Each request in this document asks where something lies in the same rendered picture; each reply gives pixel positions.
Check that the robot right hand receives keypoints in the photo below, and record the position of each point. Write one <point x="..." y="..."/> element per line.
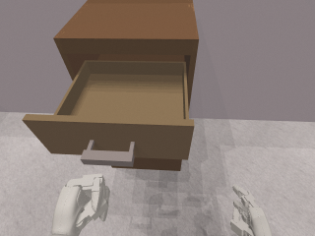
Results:
<point x="255" y="222"/>

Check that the handle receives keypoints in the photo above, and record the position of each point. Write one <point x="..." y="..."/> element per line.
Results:
<point x="108" y="157"/>

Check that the robot left hand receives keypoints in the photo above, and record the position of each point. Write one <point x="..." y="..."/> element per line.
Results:
<point x="88" y="193"/>

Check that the drawer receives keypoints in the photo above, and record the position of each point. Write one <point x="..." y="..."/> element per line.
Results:
<point x="114" y="103"/>

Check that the cabinet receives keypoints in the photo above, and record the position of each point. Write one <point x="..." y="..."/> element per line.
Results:
<point x="133" y="30"/>

